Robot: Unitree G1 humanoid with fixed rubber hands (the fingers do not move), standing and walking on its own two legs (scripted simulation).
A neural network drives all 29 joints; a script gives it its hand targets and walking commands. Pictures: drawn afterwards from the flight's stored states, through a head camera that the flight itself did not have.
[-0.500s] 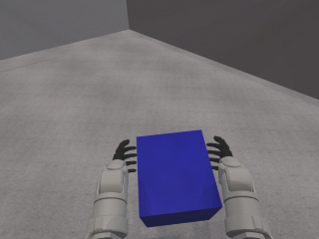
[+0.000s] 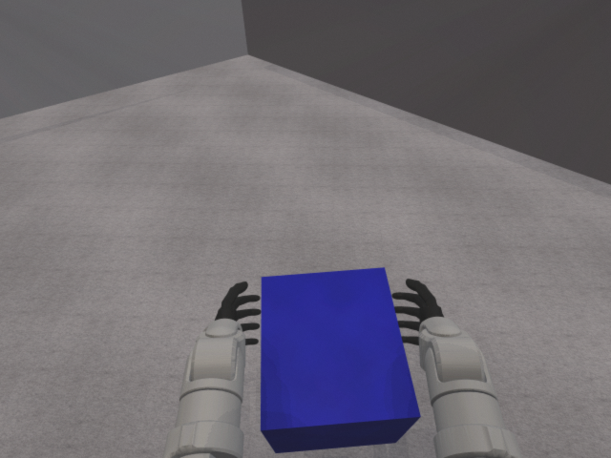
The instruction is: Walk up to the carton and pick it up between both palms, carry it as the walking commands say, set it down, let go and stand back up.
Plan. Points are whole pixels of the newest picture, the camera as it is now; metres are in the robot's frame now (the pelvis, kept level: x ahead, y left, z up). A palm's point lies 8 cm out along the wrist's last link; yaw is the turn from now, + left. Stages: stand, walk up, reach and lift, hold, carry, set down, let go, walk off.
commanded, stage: set down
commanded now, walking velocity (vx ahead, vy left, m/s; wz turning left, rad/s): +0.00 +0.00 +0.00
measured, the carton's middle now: (329, 361) +0.31 +0.00 -0.06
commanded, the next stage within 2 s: none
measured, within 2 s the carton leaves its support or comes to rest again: neither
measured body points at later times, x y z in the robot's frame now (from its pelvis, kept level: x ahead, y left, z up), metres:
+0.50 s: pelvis -0.01 -0.01 -0.02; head +0.05 -0.01 +0.43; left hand +0.31 +0.15 -0.05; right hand +0.32 -0.14 -0.05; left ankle +0.01 +0.13 -0.74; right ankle +0.03 -0.13 -0.75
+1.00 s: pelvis -0.04 +0.00 -0.09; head +0.12 -0.01 +0.33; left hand +0.34 +0.15 -0.14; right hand +0.35 -0.13 -0.15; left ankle +0.01 +0.13 -0.74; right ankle +0.03 -0.14 -0.74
